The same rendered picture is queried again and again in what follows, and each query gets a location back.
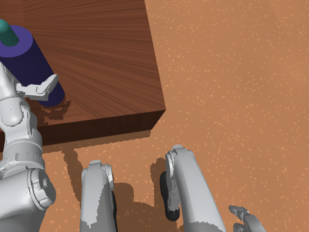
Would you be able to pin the right robot foot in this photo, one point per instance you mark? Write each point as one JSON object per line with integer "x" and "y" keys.
{"x": 171, "y": 215}

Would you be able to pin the left robot arm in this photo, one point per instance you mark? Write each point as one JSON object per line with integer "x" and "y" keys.
{"x": 25, "y": 188}

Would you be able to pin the left robot hand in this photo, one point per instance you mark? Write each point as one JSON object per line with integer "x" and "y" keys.
{"x": 11, "y": 87}

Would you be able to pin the bottle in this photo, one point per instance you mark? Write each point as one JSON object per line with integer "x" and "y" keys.
{"x": 20, "y": 54}

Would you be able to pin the right robot hand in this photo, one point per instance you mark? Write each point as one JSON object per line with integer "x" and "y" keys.
{"x": 251, "y": 222}

